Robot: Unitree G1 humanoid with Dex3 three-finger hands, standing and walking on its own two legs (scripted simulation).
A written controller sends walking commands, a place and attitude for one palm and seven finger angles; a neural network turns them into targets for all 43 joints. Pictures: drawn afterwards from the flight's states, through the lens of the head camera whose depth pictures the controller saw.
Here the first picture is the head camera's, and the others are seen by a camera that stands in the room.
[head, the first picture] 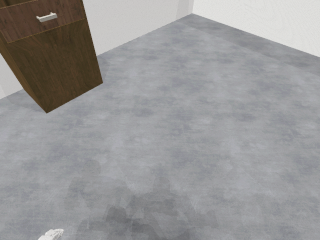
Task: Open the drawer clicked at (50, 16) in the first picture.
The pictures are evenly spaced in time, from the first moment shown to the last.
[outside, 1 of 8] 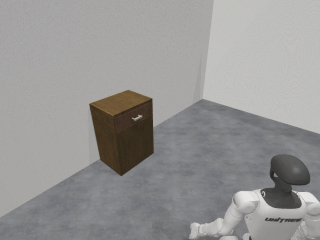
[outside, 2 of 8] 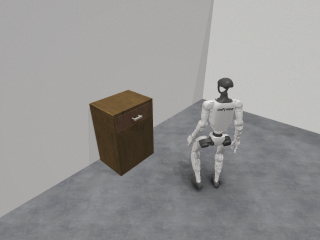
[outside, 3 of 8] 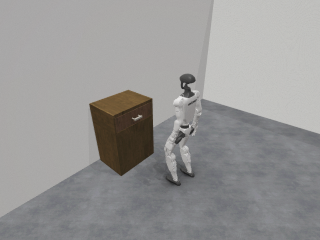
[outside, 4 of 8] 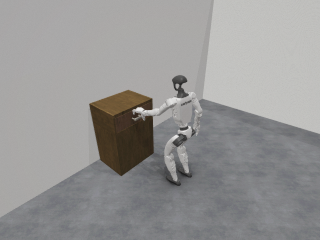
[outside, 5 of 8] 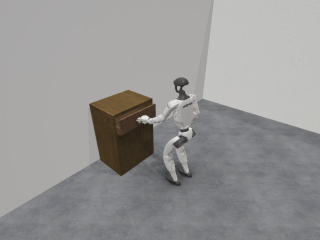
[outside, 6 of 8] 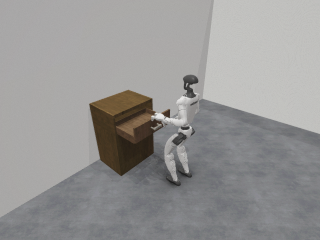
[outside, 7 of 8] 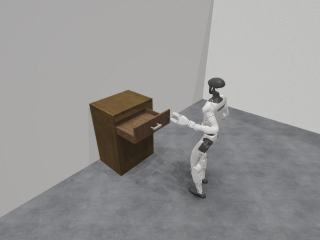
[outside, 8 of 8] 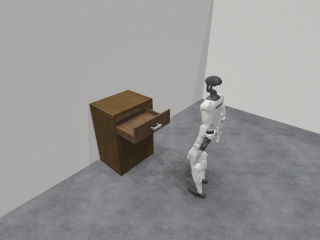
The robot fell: no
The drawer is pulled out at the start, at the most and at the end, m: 0.00 0.30 0.30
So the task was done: yes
